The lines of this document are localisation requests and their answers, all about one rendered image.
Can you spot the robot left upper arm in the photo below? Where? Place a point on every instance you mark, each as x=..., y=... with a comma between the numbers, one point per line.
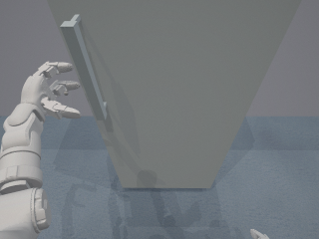
x=24, y=214

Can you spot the fridge door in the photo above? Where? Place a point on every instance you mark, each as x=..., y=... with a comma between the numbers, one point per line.
x=178, y=77

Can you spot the handle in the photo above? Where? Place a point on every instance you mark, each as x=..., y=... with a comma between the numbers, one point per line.
x=73, y=37

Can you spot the left robot forearm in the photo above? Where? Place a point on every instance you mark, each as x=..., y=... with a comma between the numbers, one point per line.
x=20, y=152

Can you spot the right robot hand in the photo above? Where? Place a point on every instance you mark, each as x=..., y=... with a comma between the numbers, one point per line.
x=257, y=235

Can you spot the left robot hand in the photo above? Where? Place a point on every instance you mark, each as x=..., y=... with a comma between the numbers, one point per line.
x=36, y=90

